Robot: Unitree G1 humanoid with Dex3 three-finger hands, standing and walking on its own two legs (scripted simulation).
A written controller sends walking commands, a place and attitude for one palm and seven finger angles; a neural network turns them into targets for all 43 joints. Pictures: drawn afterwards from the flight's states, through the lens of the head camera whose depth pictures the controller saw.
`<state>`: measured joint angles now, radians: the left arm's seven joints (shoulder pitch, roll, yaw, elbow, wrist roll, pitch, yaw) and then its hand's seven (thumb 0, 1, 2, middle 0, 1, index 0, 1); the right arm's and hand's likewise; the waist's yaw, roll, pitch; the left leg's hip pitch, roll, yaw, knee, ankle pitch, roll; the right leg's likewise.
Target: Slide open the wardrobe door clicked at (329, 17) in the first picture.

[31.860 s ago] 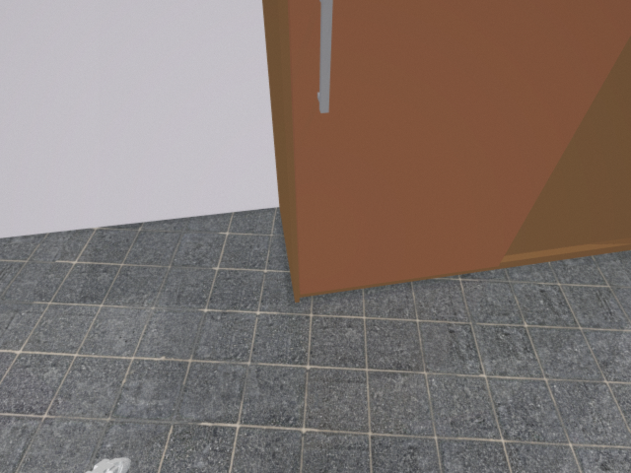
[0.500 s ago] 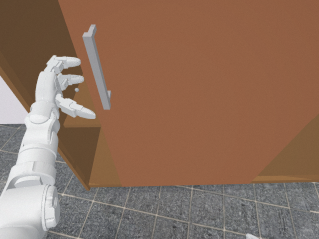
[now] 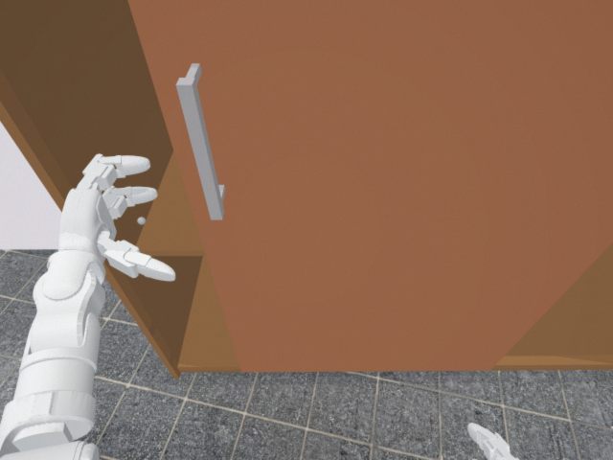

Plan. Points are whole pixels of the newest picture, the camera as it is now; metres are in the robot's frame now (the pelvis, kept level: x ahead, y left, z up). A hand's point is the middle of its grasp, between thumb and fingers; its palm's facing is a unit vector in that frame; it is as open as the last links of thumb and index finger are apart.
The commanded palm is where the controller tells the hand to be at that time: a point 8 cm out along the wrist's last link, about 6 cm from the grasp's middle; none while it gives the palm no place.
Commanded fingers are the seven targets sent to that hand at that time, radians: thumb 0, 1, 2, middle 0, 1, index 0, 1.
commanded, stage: slip the hand off the handle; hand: left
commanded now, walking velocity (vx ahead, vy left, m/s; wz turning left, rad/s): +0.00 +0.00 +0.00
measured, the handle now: (207, 149) +0.48 +0.17 +0.17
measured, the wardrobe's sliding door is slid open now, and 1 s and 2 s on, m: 0.21 0.21 0.21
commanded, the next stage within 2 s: draw the hand back to the body in 0.24 s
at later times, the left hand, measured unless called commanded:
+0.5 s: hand (121, 252) +0.30 +0.23 +0.16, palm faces +0.09 -1.00 +0.02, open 14.7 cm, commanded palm +0.26 +0.27 +0.16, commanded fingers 0.00 -0.55 0.20 -0.25 -1.15 -0.25 -1.15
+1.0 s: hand (73, 306) +0.23 +0.24 +0.16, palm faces +0.34 -0.92 -0.19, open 14.1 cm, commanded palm +0.18 +0.28 +0.17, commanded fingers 0.00 -0.08 0.43 -0.23 -0.87 -0.23 -0.87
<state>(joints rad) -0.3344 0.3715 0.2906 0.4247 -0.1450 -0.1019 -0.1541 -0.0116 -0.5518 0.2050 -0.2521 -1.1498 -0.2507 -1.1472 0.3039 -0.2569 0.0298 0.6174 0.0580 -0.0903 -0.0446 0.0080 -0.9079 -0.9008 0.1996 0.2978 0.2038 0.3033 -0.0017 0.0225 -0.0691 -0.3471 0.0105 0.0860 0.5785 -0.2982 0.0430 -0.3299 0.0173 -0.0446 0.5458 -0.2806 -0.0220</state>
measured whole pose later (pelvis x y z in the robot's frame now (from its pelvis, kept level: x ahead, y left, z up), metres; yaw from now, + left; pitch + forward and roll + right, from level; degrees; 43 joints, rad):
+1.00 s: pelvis -0.02 -0.02 +0.01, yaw +3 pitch -4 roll -1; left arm 0.09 0.35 0.29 -0.10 -0.19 0.01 -0.04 -0.01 -0.39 0.28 -0.25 -1.05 -0.24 -1.05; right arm 0.18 -0.25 0.06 0.64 0.03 -0.18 -0.09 0.01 -0.91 -0.90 0.20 0.30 0.20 0.30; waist 0.05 0.05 -0.01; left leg -0.22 0.01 0.04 0.51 -0.24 0.02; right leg -0.17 0.03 -0.09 0.46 -0.23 -0.04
